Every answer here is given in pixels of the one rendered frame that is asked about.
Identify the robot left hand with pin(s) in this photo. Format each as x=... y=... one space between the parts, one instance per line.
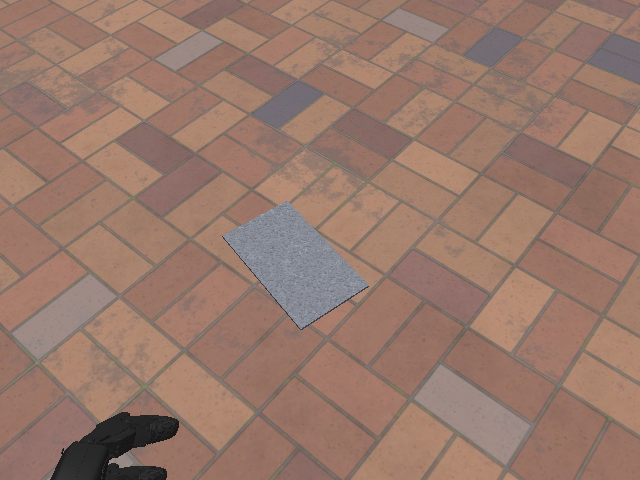
x=88 y=459

